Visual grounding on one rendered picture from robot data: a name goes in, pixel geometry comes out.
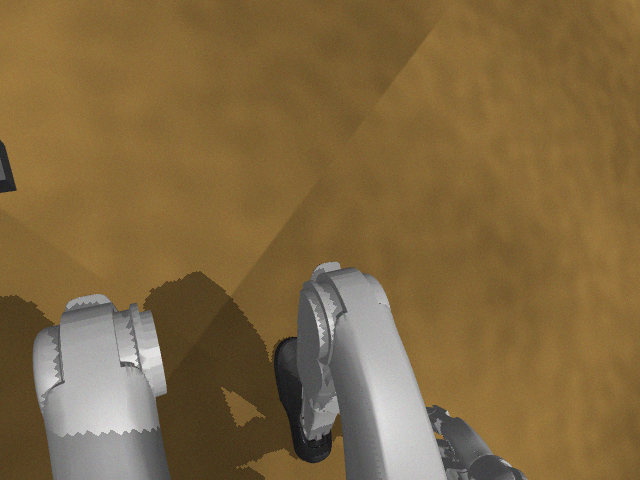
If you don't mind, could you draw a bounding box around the carton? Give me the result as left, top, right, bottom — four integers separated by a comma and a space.
0, 140, 17, 193

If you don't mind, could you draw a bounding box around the right robot arm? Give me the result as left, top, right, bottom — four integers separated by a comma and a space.
467, 455, 527, 480

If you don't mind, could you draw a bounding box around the right robot hand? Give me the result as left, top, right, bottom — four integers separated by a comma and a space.
426, 405, 494, 480

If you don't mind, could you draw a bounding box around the right robot foot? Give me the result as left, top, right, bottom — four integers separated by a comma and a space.
274, 337, 332, 463

